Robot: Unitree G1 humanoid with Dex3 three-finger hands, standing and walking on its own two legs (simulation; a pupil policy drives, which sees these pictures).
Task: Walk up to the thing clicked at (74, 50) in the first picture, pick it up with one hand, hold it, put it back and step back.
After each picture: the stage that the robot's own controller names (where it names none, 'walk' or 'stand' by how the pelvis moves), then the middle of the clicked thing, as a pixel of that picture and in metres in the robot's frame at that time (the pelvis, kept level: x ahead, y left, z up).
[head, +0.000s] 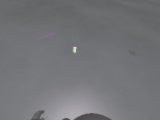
stand; (74, 49) +1.54 +0.28 -0.72
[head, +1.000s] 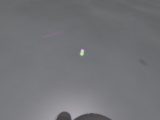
walk; (82, 52) +1.42 +0.08 -0.70
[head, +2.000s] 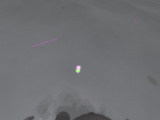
walk; (78, 69) +0.91 +0.07 -0.71
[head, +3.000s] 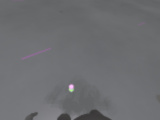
walk; (71, 88) +0.55 +0.15 -0.71
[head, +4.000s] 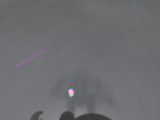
walk; (71, 92) +0.42 +0.17 -0.70
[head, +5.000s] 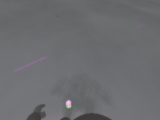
stand; (68, 104) +0.35 +0.16 -0.72
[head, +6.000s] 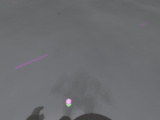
stand; (68, 102) +0.35 +0.16 -0.72
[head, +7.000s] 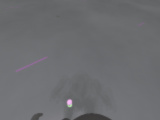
stand; (69, 103) +0.36 +0.17 -0.73
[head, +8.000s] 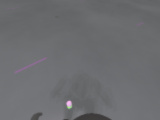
stand; (69, 104) +0.35 +0.17 -0.73
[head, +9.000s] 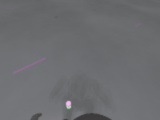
go down; (68, 104) +0.35 +0.17 -0.73
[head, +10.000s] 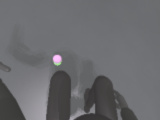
go down; (57, 60) +0.43 +0.21 -0.31
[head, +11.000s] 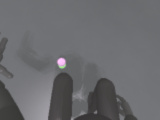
approach; (61, 63) +0.42 +0.21 -0.31
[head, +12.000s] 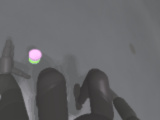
close in; (34, 57) +0.41 +0.25 -0.22
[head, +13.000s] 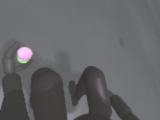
close; (24, 55) +0.41 +0.26 -0.22
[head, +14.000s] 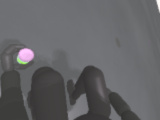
lift; (25, 57) +0.39 +0.24 -0.22
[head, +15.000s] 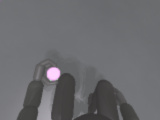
lift; (53, 75) +0.28 +0.23 -0.07
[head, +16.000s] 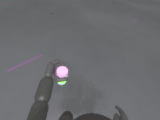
hold; (61, 75) +0.32 +0.16 +0.06
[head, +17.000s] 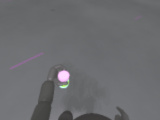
hold; (63, 79) +0.31 +0.15 +0.01
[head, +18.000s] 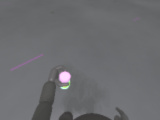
hold; (64, 80) +0.31 +0.15 +0.01
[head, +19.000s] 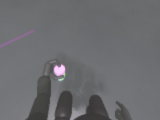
crouch; (60, 72) +0.35 +0.18 -0.05
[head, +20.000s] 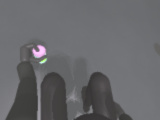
lower; (40, 55) +0.43 +0.25 -0.14
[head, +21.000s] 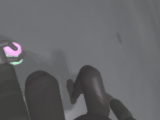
lower; (14, 54) +0.42 +0.28 -0.22
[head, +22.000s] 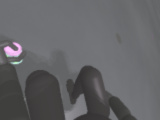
lower; (14, 53) +0.42 +0.28 -0.22
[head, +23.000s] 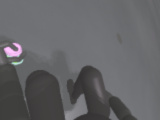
lower; (14, 54) +0.41 +0.28 -0.22
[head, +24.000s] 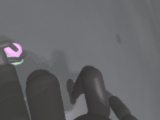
lower; (15, 54) +0.41 +0.28 -0.22
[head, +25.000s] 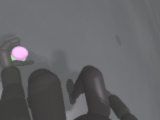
open; (18, 56) +0.40 +0.26 -0.23
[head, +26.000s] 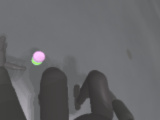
stand; (38, 58) +0.40 +0.25 -0.24
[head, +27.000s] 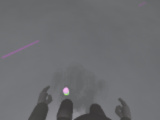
stand; (66, 91) +0.36 +0.18 -0.59
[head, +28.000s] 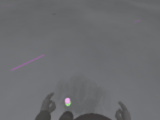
stand; (67, 101) +0.37 +0.18 -0.67
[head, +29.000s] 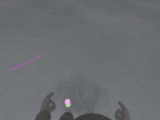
stand; (67, 102) +0.35 +0.17 -0.67
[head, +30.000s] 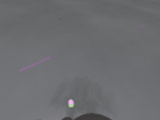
stand; (70, 103) +0.38 +0.16 -0.72
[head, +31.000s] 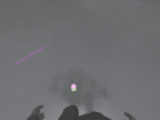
walk; (73, 87) +0.46 +0.15 -0.69
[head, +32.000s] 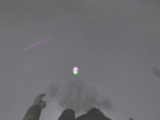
walk; (75, 70) +0.75 +0.15 -0.69
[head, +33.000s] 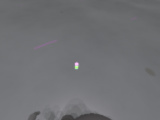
stand; (76, 65) +1.03 +0.18 -0.70
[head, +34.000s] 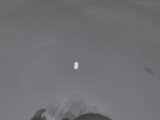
stand; (76, 65) +1.01 +0.18 -0.72
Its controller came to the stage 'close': yes
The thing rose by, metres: 0.72
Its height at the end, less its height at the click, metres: +0.00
